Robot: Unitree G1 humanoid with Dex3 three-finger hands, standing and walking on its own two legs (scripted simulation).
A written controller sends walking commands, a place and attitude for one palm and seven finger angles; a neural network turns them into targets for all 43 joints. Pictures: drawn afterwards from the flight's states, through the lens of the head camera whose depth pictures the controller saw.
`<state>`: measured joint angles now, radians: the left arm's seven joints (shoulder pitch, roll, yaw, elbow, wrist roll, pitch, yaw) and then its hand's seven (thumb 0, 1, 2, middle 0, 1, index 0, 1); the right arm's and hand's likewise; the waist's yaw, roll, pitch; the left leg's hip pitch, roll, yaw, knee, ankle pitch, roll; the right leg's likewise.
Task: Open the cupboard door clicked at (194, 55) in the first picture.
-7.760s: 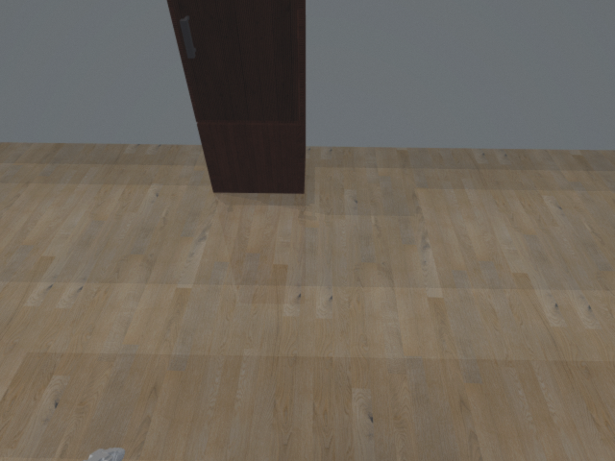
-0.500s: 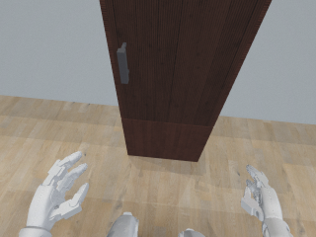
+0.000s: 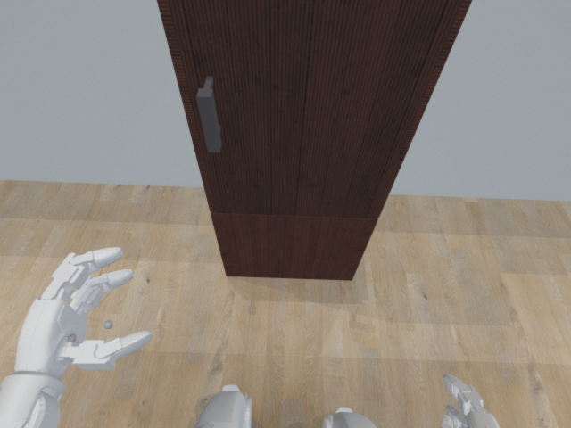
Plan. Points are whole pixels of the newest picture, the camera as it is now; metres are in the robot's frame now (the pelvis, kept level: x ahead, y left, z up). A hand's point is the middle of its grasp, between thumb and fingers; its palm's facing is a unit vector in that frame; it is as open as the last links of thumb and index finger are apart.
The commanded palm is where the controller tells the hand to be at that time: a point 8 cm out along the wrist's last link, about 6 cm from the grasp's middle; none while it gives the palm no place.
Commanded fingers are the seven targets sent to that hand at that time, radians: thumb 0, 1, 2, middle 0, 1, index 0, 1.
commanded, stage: raise the hand with hooked fingers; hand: left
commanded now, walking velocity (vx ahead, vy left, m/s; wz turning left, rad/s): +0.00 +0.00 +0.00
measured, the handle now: (212, 115) +0.61 +0.16 +0.07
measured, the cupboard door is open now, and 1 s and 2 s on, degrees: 0 0 0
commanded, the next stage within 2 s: move the hooked fingers beside the handle in 1.18 s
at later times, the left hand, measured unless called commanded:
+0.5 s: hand (62, 291) +0.27 +0.29 +0.07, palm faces +0.03 -1.00 -0.05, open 13.9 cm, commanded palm +0.25 +0.34 +0.07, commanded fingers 0.00 -0.50 0.30 -0.30 -1.20 -0.30 -1.20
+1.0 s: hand (68, 269) +0.29 +0.29 +0.08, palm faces +0.02 -1.00 -0.04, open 14.0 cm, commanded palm +0.27 +0.33 +0.08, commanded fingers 0.00 -0.50 0.30 -0.30 -1.20 -0.30 -1.20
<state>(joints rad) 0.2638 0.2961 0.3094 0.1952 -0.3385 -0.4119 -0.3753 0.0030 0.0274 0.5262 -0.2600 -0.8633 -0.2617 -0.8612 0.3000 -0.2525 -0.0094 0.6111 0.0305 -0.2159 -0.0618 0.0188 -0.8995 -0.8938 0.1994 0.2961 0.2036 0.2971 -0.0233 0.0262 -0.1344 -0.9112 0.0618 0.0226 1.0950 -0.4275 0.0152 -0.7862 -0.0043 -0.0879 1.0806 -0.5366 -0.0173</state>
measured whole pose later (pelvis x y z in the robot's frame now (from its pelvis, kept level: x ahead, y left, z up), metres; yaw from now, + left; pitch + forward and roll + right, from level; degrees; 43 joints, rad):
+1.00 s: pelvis +0.01 +0.01 +0.02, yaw +0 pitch +12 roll -3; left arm 0.00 0.42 0.43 0.42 -0.35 -0.32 -0.50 -0.01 -0.50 0.30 -0.30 -1.20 -0.30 -1.20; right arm 0.31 -0.28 0.03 0.55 0.04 -0.17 -0.06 0.02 -0.90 -0.89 0.20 0.30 0.20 0.30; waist -0.03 0.01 -0.10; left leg -0.80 0.05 0.03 0.99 -0.40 0.03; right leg -0.67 0.00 -0.08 0.94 -0.48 0.00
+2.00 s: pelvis +0.01 +0.00 +0.01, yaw -1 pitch +16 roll -3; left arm -0.44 0.47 0.43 0.82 -0.23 -0.36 -0.43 -0.01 -0.50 0.30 -0.30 -1.20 -0.30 -1.20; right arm 0.34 -0.28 0.02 0.61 0.03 -0.07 -0.05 0.01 -0.90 -0.89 0.20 0.30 0.20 0.30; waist -0.08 0.01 -0.11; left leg -0.90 0.07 0.03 1.03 -0.41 0.02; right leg -0.77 0.01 -0.07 1.00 -0.50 -0.01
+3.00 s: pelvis +0.01 +0.01 -0.02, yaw -4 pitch +26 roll -5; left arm -1.03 0.73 0.50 1.26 -0.05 -0.34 -0.32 -0.01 -0.50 0.30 -0.30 -1.20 -0.30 -1.20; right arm 0.42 -0.28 0.06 0.61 -0.01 0.08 -0.01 0.01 -0.90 -0.89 0.20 0.30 0.20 0.30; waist -0.23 0.03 -0.10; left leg -1.17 0.10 0.02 1.16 -0.45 0.03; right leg -1.04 0.04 -0.07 1.10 -0.52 -0.01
